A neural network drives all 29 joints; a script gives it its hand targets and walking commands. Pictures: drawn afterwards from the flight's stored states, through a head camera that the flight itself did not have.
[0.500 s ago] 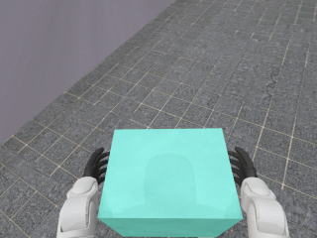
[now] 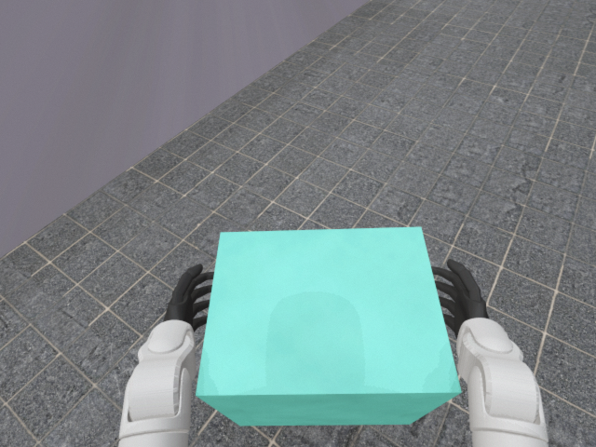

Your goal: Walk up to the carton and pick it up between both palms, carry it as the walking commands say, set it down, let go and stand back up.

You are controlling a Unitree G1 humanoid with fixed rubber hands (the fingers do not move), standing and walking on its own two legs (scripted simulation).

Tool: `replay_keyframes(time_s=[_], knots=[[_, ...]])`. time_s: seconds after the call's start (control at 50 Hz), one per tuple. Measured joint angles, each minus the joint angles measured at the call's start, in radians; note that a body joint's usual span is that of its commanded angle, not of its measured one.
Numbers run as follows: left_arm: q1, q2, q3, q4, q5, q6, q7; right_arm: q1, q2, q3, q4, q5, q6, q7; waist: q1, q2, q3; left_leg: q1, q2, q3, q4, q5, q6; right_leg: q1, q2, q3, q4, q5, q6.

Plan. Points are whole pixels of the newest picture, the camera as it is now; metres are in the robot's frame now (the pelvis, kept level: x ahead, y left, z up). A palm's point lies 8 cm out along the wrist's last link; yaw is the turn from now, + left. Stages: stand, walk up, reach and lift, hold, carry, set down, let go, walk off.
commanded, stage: carry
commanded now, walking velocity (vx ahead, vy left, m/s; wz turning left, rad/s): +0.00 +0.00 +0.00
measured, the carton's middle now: (322, 335) +0.29 +0.00 -0.06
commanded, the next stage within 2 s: none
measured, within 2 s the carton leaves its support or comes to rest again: neither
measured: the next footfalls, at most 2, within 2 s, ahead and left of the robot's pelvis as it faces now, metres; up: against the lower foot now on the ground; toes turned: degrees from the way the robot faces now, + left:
right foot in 1.86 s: -0.07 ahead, -0.07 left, +0.00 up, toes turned +14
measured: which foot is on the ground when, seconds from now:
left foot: down 0.00-1.00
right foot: down 0.00-1.00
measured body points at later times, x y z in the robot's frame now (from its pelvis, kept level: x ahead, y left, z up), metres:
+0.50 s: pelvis -0.03 +0.02 +0.00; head -0.07 +0.01 +0.45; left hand +0.25 +0.20 +0.04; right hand +0.24 -0.17 +0.04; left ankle -0.08 +0.12 -0.73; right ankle +0.01 -0.08 -0.73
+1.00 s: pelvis -0.06 +0.00 +0.00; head -0.08 -0.01 +0.45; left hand +0.22 +0.18 +0.06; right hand +0.22 -0.19 +0.05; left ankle -0.08 +0.12 -0.73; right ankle +0.01 -0.08 -0.73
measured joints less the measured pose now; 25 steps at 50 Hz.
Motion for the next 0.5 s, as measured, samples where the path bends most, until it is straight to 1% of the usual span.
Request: replay_keyframes(time_s=[0.04, 0.06, 0.14, 0.24, 0.32, 0.4, 0.5], knots=[[-0.015, 0.007, -0.001, 0.081, 0.016, -0.009, -0.003, -0.015, -0.005, -0.002, 0.088, -0.019, -0.015, 0.001, 0.0, 0.006, -0.016, 0.002, 0.0, 0.0, 0.016, -0.011, 0.004, 0.006, -0.001, 0.001, 0.006, -0.002, 0.002], [-0.014, 0.012, -0.007, 0.089, 0.012, -0.006, 0.0, -0.012, -0.008, -0.001, 0.099, -0.016, -0.016, 0.0, 0.0, 0.005, -0.018, 0.004, -0.001, 0.001, 0.022, -0.013, 0.007, 0.008, -0.003, 0.001, 0.01, -0.002, 0.005], [-0.008, 0.005, -0.014, 0.07, -0.002, 0.004, 0.007, 0.008, -0.008, -0.009, 0.059, -0.002, -0.001, -0.002, 0.003, 0.002, -0.027, 0.003, -0.012, 0.002, 0.029, -0.01, 0.019, 0.01, -0.014, 0.004, 0.014, 0.004, 0.013], [-0.038, -0.005, 0.0, 0.138, 0.02, -0.002, 0.003, -0.03, -0.011, -0.025, 0.131, -0.022, -0.002, 0.006, -0.004, -0.001, -0.056, 0.006, -0.023, 0.012, 0.025, 0.001, 0.029, 0.009, -0.023, 0.015, 0.011, 0.019, 0.02], [-0.046, -0.008, -0.001, 0.134, 0.024, 0.017, 0.001, -0.03, -0.013, -0.027, 0.115, -0.024, 0.02, 0.008, -0.006, -0.003, -0.069, 0.007, -0.028, 0.016, 0.018, 0.011, 0.034, 0.011, -0.027, 0.018, 0.002, 0.032, 0.021], [-0.058, -0.015, 0.011, 0.162, 0.04, 0.028, -0.005, -0.049, -0.011, -0.036, 0.146, -0.036, 0.035, 0.012, -0.011, -0.003, -0.076, 0.011, -0.032, 0.019, 0.008, 0.023, 0.037, 0.014, -0.03, 0.021, -0.007, 0.044, 0.021], [-0.058, -0.019, 0.02, 0.159, 0.048, 0.037, -0.012, -0.055, -0.002, -0.043, 0.149, -0.043, 0.043, 0.015, -0.011, 0.002, -0.067, 0.013, -0.031, 0.02, 0.005, 0.032, 0.036, 0.017, -0.028, 0.021, -0.014, 0.055, 0.017]])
